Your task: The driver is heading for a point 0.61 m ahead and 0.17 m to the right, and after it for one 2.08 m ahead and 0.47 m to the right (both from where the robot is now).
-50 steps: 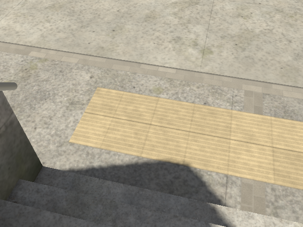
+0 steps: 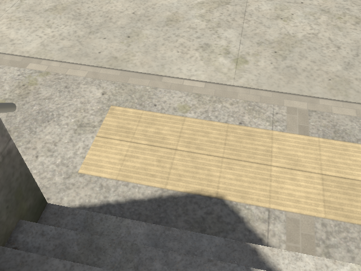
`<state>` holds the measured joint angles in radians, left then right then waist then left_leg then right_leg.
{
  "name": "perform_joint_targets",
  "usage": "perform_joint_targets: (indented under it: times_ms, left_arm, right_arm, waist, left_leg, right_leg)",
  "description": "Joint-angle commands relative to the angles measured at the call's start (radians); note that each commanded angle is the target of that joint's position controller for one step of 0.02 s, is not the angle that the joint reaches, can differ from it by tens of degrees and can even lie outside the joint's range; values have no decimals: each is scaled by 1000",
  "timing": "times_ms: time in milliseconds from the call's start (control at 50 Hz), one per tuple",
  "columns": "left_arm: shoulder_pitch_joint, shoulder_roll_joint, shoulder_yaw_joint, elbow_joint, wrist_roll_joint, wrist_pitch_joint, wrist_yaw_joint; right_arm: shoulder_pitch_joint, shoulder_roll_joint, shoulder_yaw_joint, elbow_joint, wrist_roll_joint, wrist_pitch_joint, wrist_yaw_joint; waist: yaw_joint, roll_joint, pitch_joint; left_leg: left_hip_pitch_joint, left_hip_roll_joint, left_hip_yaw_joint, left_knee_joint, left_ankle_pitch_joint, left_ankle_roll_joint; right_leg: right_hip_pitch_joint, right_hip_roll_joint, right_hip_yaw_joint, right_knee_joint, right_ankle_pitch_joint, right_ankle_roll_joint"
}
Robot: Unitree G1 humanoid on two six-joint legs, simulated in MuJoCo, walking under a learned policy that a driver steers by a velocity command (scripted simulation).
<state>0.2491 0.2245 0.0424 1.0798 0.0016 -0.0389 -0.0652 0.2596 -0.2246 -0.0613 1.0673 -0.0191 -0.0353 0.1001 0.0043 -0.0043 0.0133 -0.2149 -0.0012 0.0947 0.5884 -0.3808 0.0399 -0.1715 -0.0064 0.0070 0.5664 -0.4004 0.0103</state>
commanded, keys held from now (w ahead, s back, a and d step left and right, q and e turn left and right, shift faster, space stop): no key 0.90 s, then w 0.10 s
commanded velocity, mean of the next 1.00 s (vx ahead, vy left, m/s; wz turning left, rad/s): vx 0.02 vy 0.00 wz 0.00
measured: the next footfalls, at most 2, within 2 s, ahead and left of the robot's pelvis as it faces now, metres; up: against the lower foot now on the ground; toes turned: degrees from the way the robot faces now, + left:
right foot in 1.60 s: +0.23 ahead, -0.03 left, -0.20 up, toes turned -4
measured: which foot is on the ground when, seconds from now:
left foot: down 0.00-1.00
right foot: down 0.00-1.00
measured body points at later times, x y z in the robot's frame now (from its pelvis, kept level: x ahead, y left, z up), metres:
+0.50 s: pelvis -0.03 +0.00 +0.01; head -0.02 +0.00 +0.46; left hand -0.08 +0.23 -0.15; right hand -0.09 -0.22 -0.15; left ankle -0.04 +0.09 -0.73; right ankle -0.06 -0.13 -0.73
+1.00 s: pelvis -0.02 +0.00 +0.00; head -0.02 +0.00 +0.45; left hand -0.06 +0.22 -0.16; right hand -0.06 -0.23 -0.16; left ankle -0.04 +0.09 -0.73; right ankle -0.06 -0.12 -0.73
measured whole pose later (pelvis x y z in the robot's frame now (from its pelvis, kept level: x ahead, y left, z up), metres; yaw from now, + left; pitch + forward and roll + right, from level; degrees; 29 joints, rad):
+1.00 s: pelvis -0.02 +0.00 +0.00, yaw +0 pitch +0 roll +0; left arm 0.37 0.16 0.02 1.09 0.03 -0.03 -0.03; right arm 0.37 -0.17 -0.02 1.12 -0.03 -0.01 0.04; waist 0.00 0.00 0.00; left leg -0.23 0.00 0.09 0.57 -0.34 0.05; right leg -0.20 0.00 0.01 0.57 -0.40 -0.03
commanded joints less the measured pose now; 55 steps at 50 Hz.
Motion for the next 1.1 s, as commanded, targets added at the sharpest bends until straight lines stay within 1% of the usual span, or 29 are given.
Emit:
perform_joint_targets:
  times_ms: [20, 40, 60, 80, 100, 200, 280, 300, 320, 340, 360, 380, 460, 560, 780, 800, 820, 860, 880, 900, 920, 940, 960, 980, 1000, 1020, 1040, 1080, 1100]
  left_arm:
    - [71, 96, 13, -6, 2, 0, -1]
    - [70, 94, 12, -4, 1, 0, -1]
    - [49, 4, -28, -23, -2, 34, 67]
    - [55, 37, -24, -13, -9, 47, 89]
    - [52, 53, -23, -11, -7, 55, 98]
    - [58, 37, -38, 9, -2, 66, 87]
    - [78, 34, -41, 27, 1, 58, 75]
    - [82, 29, -42, 38, 9, 63, 70]
    - [138, 88, -16, 42, 41, 44, 1]
    - [152, 87, -7, 44, 51, 26, -23]
    - [148, 78, -1, 40, 49, 13, -26]
    - [150, 60, 3, 41, 45, 2, -20]
    - [149, 20, 5, 34, 20, -11, -5]
    - [194, 35, 7, 38, 11, -12, -8]
    - [234, 25, 6, 34, 3, -15, -10]
    - [195, -52, -33, 29, 28, 20, 56]
    - [193, -47, -37, 32, 13, 28, 79]
    - [183, -5, -34, 34, -1, 37, 91]
    - [182, -4, -36, 38, -1, 41, 90]
    - [258, 39, -23, 49, -8, 19, 11]
    - [272, 70, -4, 52, 12, 8, -19]
    - [255, 106, 22, 34, 35, -4, -16]
    - [261, 121, 45, 23, 53, -16, 3]
    - [202, -50, -19, 16, 35, 28, 51]
    - [196, -50, -17, 9, 21, 32, 72]
    - [215, -26, -11, 8, 17, 32, 81]
    - [229, 5, -5, -1, 24, 32, 83]
    - [319, 85, 16, 27, 23, 29, 92]
    - [376, 131, 31, 40, 16, 28, 95]
  right_arm:
    - [76, -107, -16, -8, 0, 2, 0]
    - [78, -110, -17, -7, -1, 4, 1]
    - [-15, -53, 11, -37, 27, 27, -86]
    - [36, -44, 18, -18, 41, 39, -115]
    - [41, -54, 22, -10, 38, 45, -126]
    - [39, -60, 39, 8, 25, 57, -115]
    - [42, -43, 58, 22, 11, 52, -105]
    - [40, -46, 60, 14, 13, 58, -101]
    - [198, -72, 44, 86, -34, 42, -21]
    - [188, -114, 25, 97, -30, 23, 11]
    - [169, -97, 20, 91, -19, 9, 21]
    - [167, -59, 25, 94, -16, -4, 21]
    - [148, -19, 27, 99, -1, -21, 10]
    - [206, -23, 25, 114, 2, -21, 7]
    - [263, -11, 25, 114, 3, -12, 0]
    - [106, -24, 38, 23, -7, 17, -84]
    - [128, 2, 46, 32, 17, 26, -114]
    - [148, 5, 58, 40, 26, 36, -126]
    - [152, 1, 61, 41, 24, 40, -124]
    - [313, 24, 64, 110, -2, 29, -38]
    - [338, -60, 36, 132, -15, 18, -5]
    - [317, -118, 6, 119, -29, 7, -4]
    - [299, -143, -15, 104, -45, -8, -16]
    - [92, -102, 6, -8, -3, 34, -81]
    - [64, -50, 16, -15, 12, 38, -101]
    - [70, -45, 19, -17, 12, 38, -108]
    - [75, -60, 10, -19, 17, 35, -109]
    - [65, -35, 14, -41, 5, 24, -109]
    - [33, -32, 16, -65, -9, 18, -109]
  waist:
    - [0, 10, 1]
    - [-2, 11, 3]
    - [0, 80, -98]
    - [-12, 41, -63]
    - [-12, 16, -37]
    - [-14, -17, 63]
    - [-10, -18, 78]
    - [-14, -41, 91]
    - [-13, -80, 246]
    - [0, 4, 205]
    - [0, 16, 176]
    - [1, 10, 157]
    - [9, 8, 92]
    - [11, 14, 64]
    - [12, 18, 83]
    - [4, 58, 24]
    - [-4, 24, -3]
    - [-9, 1, 13]
    - [-11, -2, 29]
    - [0, -66, 177]
    - [1, -1, 190]
    - [-6, 30, 185]
    - [0, 25, 194]
    - [3, 98, 109]
    - [4, 68, 76]
    - [18, 50, 77]
    - [19, 28, 76]
    - [43, -156, 137]
    - [72, -228, 150]
  left_leg:
    - [-9, 32, -25, -94, 502, 1]
    - [-7, 31, -24, -104, 485, 3]
    - [64, 93, -55, -85, 571, -7]
    - [87, 108, -80, -109, 555, -6]
    - [83, 113, -93, -123, 532, -5]
    - [50, 112, -113, -218, 342, -3]
    - [49, 114, -123, -261, 275, -8]
    - [39, 109, -126, -265, 225, -6]
    - [-64, 30, -62, -296, 70, -1]
    - [-63, 18, -47, -280, 12, 1]
    - [-66, 23, -52, -279, -11, 9]
    - [-65, 34, -55, -275, -33, 18]
    - [-72, 34, -42, -223, 85, 20]
    - [-57, 30, -25, -181, 220, 14]
    - [-76, 34, -19, -153, 267, 4]
    - [-1, 106, -64, -115, 402, -8]
    - [27, 115, -83, -119, 446, -11]
    - [37, 121, -95, -130, 438, -10]
    - [36, 121, -97, -141, 412, -10]
    - [-79, 43, -44, -179, 282, -25]
    - [-79, 27, -26, -201, 121, -2]
    - [-92, 32, -40, -215, -125, 42]
    - [-116, 67, -84, -216, -347, 97]
    - [-65, 67, -103, -160, -249, 65]
    - [-110, 74, -113, -136, -132, 70]
    - [-154, 67, -109, -107, -129, 75]
    - [-190, 49, -92, -63, -177, 77]
    - [-342, -25, 1, 133, -190, 44]
    - [-440, -27, 14, 229, -170, 31]
  right_leg:
    - [38, 19, 0, -52, 411, -16]
    - [38, 20, 0, -60, 396, -18]
    - [93, -110, 58, -62, 576, -25]
    - [66, -116, 62, -55, 576, -28]
    - [57, -115, 62, -74, 533, -25]
    - [5, -113, 79, -166, 296, -12]
    - [-2, -116, 88, -212, 209, -1]
    - [-14, -98, 75, -219, 175, -4]
    - [-67, 34, -35, -177, 26, 4]
    - [-65, 38, -28, -176, 20, -2]
    - [-60, 36, -27, -167, 11, -14]
    - [-61, 32, -31, -163, -3, -22]
    - [-32, 19, -9, -149, 93, -35]
    - [-14, 23, -6, -136, 196, -36]
    - [-19, 30, 1, -124, 260, -39]
    - [-8, -108, 61, -108, 421, -27]
    - [0, -112, 67, -98, 469, -19]
    - [-5, -109, 69, -116, 430, -12]
    - [-15, -107, 70, -128, 392, -8]
    - [-52, 24, -7, -139, 221, 3]
    - [-75, 40, -11, -152, 78, -17]
    - [-100, 56, -22, -126, -142, -48]
    - [-146, 46, -3, -105, -333, -90]
    - [-160, 12, -8, -13, -107, -86]
    - [-93, 10, -21, 11, -19, -79]
    - [-81, 17, -16, 22, -42, -81]
    - [-79, -4, 28, -1, -88, -92]
    - [-26, -125, 242, -105, -124, -153]
    - [25, -205, 381, -151, -99, -210]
